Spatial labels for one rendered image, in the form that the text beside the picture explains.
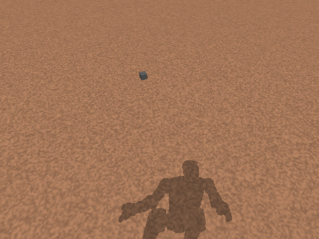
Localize cube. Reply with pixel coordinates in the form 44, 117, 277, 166
139, 71, 147, 80

